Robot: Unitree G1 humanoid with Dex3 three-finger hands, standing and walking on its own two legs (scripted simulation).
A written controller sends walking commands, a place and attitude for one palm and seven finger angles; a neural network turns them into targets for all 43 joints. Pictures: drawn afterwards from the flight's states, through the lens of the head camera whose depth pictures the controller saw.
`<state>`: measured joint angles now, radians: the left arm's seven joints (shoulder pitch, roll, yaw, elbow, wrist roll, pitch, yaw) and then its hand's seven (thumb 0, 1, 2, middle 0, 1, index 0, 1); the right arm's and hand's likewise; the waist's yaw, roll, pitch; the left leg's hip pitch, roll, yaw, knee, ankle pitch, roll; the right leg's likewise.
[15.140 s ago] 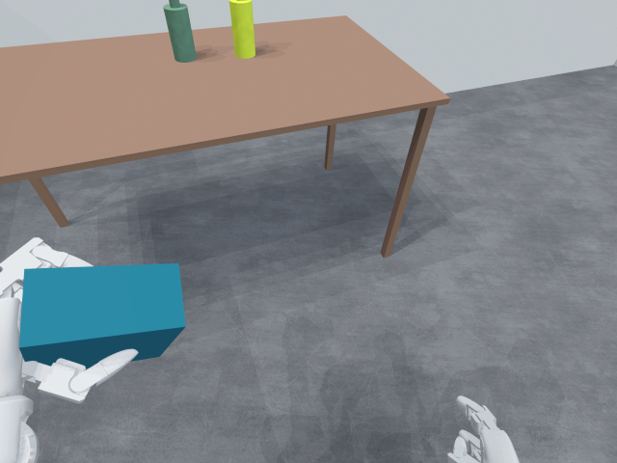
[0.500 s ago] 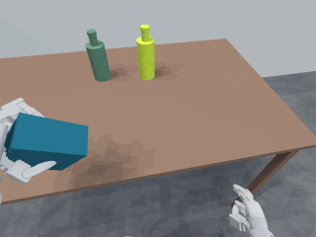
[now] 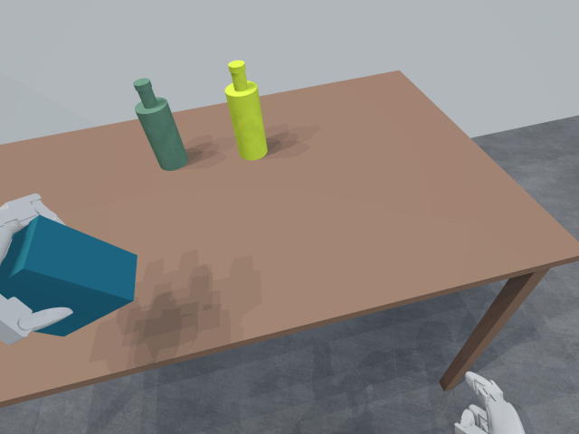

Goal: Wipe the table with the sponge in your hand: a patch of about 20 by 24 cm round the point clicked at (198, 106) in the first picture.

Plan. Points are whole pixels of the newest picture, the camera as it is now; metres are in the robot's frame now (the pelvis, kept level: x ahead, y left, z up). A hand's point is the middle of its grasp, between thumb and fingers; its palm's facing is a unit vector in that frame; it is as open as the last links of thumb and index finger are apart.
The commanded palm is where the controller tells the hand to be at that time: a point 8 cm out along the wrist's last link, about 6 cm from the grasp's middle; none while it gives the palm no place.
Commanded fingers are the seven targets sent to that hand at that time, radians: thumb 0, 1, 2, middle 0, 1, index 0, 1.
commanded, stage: turn the palm down, sponge in hand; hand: left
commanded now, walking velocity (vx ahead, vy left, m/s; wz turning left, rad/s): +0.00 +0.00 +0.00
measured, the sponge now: (69, 287) +0.23 +0.29 +0.14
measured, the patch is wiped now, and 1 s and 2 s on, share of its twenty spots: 0.00 0.00 0.00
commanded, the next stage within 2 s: move the sponge above the wiping area in 1.26 s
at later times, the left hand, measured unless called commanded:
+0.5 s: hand out of the picture +0.21 +0.36 +0.16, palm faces +0.13 -0.22 -0.97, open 10.3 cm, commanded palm +0.17 +0.33 +0.23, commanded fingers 0.00 0.10 1.30 -1.20 -1.60 -1.20 -1.60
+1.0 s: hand (34, 318) +0.19 +0.31 +0.14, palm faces +0.01 -0.11 -0.99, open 10.2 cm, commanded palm +0.16 +0.33 +0.24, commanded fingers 0.00 0.10 1.30 -1.20 -1.60 -1.20 -1.60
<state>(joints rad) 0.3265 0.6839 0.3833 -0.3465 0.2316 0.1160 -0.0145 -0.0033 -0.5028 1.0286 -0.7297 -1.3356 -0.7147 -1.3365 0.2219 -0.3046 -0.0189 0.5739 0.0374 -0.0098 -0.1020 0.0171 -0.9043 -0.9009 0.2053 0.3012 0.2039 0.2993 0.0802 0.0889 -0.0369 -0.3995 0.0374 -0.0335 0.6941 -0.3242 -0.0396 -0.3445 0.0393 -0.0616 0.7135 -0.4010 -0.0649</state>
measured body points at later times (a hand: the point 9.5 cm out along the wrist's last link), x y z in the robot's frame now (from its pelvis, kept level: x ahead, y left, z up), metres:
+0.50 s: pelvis -0.02 +0.05 +0.01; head -0.02 +0.01 +0.46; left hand +0.20 +0.37 +0.21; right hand +0.23 -0.15 -0.06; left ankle +0.02 +0.16 -0.72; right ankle -0.01 -0.07 -0.72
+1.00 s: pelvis -0.03 +0.05 +0.02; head -0.04 +0.00 +0.47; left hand +0.19 +0.31 +0.19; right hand +0.22 -0.14 -0.06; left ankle +0.02 +0.16 -0.72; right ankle -0.01 -0.07 -0.72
